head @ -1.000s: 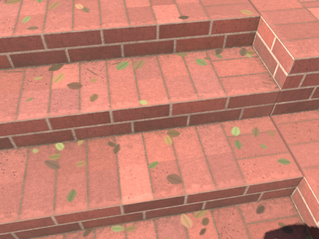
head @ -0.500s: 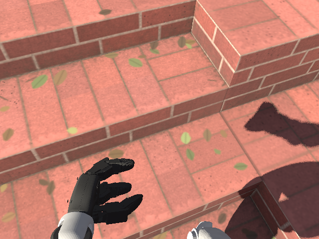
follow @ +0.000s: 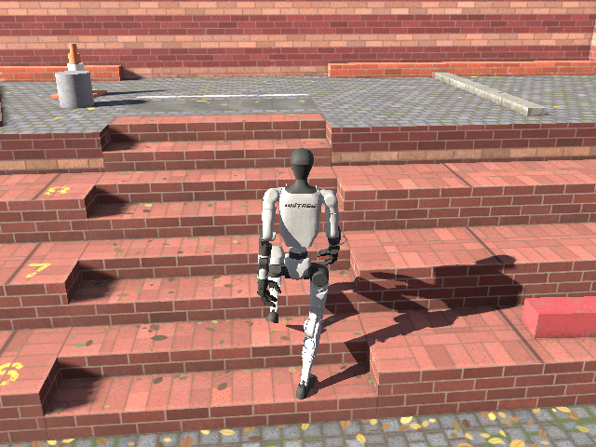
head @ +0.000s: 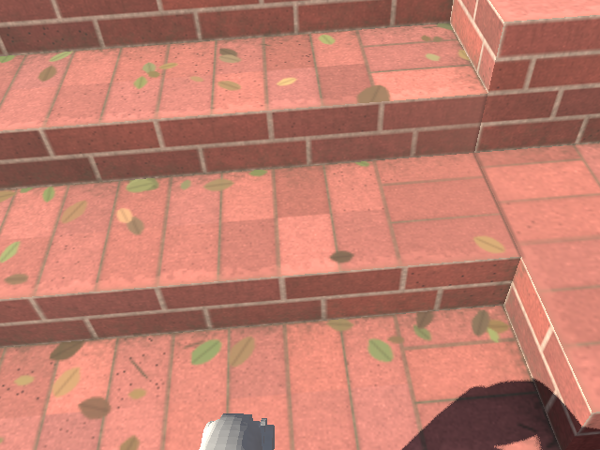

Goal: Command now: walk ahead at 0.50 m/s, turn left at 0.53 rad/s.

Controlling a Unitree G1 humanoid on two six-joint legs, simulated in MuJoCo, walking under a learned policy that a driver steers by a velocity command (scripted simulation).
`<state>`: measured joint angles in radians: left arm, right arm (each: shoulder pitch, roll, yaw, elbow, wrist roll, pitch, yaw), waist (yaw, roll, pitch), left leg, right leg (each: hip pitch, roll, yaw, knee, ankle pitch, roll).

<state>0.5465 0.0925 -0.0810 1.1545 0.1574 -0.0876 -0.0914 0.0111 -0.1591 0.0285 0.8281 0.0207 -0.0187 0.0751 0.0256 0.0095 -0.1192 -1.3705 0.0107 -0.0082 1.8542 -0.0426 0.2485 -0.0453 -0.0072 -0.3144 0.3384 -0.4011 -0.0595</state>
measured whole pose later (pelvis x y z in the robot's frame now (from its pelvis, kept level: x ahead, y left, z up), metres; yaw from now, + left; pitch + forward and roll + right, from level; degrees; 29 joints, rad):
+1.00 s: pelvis +0.56 +0.02 +0.30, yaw +29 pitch +5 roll +0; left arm 0.62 0.03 -0.07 1.21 0.10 -0.11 -0.03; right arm -0.06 -0.11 0.08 0.82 -0.03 0.00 0.05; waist 0.10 0.01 -0.10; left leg -1.41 0.12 0.01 1.80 -0.11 0.20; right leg -0.02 -0.04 -0.24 0.30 -0.37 -0.01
